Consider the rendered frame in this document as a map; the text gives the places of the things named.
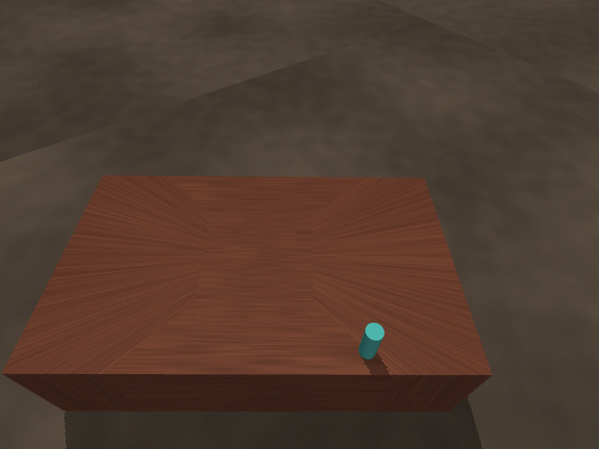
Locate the can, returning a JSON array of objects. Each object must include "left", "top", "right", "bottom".
[{"left": 358, "top": 323, "right": 385, "bottom": 359}]

